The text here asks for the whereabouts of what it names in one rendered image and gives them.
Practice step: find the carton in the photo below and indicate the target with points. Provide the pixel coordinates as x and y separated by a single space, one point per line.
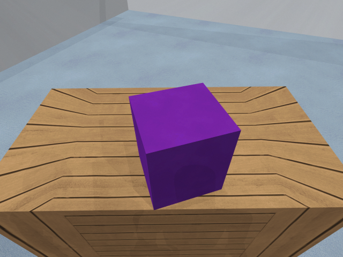
185 140

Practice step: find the pedestal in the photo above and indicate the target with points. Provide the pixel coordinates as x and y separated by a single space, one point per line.
72 183

